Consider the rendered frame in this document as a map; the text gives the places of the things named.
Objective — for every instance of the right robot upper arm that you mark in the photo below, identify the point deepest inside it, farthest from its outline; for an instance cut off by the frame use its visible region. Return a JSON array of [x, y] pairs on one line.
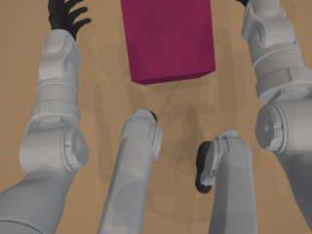
[[284, 127]]

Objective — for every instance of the left robot upper arm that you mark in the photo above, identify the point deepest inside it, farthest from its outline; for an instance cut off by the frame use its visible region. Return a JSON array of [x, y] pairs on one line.
[[50, 159]]

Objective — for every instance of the robot left hand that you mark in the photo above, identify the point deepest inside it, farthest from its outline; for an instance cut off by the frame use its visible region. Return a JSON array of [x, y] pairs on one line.
[[60, 18]]

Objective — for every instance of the right robot shin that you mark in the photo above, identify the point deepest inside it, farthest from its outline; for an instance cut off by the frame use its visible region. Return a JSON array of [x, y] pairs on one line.
[[207, 176]]

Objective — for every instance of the robot shin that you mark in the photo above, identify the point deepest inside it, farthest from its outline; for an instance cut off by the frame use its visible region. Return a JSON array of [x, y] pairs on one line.
[[127, 128], [207, 176]]

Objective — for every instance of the carton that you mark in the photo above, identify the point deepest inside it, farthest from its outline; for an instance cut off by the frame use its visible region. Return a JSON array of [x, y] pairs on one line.
[[168, 40]]

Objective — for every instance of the robot left forearm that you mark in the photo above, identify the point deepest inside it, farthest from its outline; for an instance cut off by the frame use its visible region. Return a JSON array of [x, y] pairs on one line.
[[58, 85]]

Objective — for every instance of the left robot shin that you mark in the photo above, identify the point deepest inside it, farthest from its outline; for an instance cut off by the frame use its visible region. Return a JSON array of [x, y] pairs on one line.
[[127, 128]]

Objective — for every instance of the robot right forearm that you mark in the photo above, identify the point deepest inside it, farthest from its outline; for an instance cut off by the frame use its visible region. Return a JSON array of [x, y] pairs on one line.
[[276, 57]]

